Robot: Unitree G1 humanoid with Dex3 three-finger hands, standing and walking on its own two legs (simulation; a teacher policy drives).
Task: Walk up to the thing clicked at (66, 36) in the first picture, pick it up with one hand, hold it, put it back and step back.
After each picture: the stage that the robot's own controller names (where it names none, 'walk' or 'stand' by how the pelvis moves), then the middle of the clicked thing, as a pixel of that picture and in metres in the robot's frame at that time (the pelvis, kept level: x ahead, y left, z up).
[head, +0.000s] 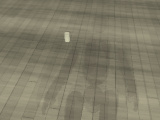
stand; (67, 37) +1.65 +0.13 -0.72
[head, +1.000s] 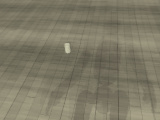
walk; (67, 48) +1.53 +0.22 -0.71
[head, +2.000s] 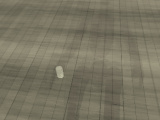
walk; (59, 72) +1.01 +0.25 -0.72
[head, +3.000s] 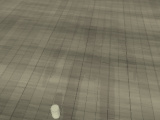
walk; (55, 111) +0.61 +0.20 -0.70
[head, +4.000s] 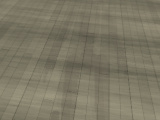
stand; out of the picture +0.44 +0.20 -0.71
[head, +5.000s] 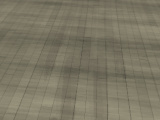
stand; out of the picture +0.41 +0.21 -0.73
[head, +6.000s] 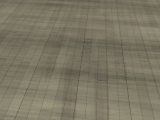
stand; out of the picture +0.39 +0.22 -0.73
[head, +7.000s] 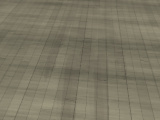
stand; out of the picture +0.38 +0.22 -0.73
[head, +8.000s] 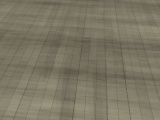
go down; out of the picture +0.38 +0.22 -0.73
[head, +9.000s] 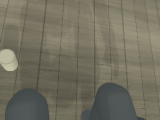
go down; (8, 60) +0.48 +0.24 -0.32
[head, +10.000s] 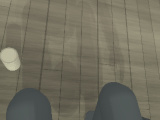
approach; (11, 59) +0.48 +0.24 -0.30
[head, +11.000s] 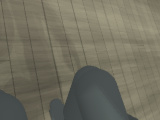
close in; out of the picture +0.46 +0.29 -0.23
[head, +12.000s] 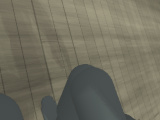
close; out of the picture +0.45 +0.30 -0.23
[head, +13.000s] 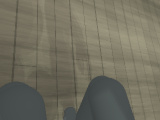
lift; out of the picture +0.39 +0.27 -0.18
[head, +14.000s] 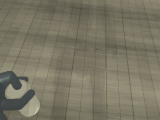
lift; (24, 99) +0.33 +0.18 -0.01
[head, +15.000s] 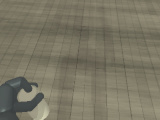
hold; (34, 103) +0.33 +0.16 -0.01
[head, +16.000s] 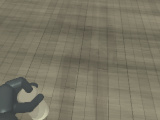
hold; (34, 103) +0.32 +0.16 -0.02
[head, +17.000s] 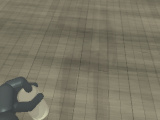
crouch; (34, 103) +0.33 +0.17 -0.01
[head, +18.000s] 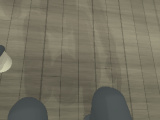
crouch; out of the picture +0.46 +0.23 -0.11
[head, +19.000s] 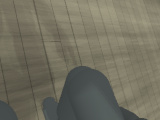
lower; out of the picture +0.44 +0.30 -0.24
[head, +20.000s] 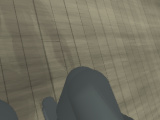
lower; out of the picture +0.44 +0.30 -0.24
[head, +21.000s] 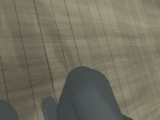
lower; out of the picture +0.44 +0.29 -0.24
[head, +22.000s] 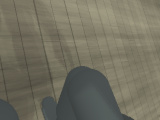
lower; out of the picture +0.44 +0.29 -0.24
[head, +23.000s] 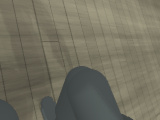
draw back; out of the picture +0.44 +0.29 -0.24
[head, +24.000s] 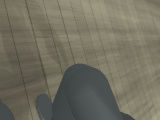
withdraw; out of the picture +0.43 +0.29 -0.24
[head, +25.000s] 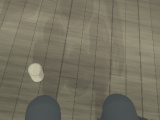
walk; (36, 72) +0.46 +0.20 -0.38
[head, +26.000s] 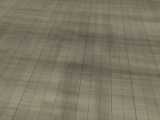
stand; out of the picture +0.39 +0.18 -0.66
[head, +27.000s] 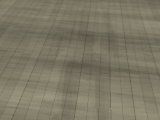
stand; out of the picture +0.39 +0.19 -0.67
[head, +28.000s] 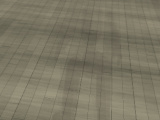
stand; out of the picture +0.40 +0.18 -0.67
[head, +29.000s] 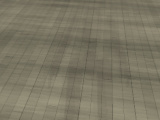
stand; out of the picture +0.40 +0.19 -0.72
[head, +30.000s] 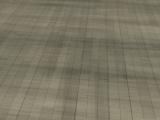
stand; out of the picture +0.38 +0.21 -0.73
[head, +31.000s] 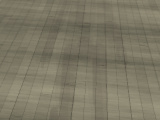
walk; out of the picture +0.39 +0.21 -0.72
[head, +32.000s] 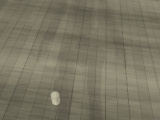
walk; (55, 98) +0.61 +0.15 -0.70
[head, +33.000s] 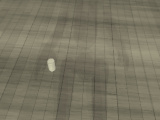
walk; (51, 65) +0.96 +0.26 -0.70
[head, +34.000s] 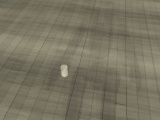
stand; (64, 70) +1.00 +0.16 -0.70
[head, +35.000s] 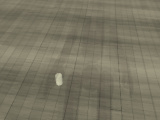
stand; (58, 79) +0.99 +0.18 -0.73
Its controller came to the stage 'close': yes
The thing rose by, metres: 0.70
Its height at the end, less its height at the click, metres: +0.00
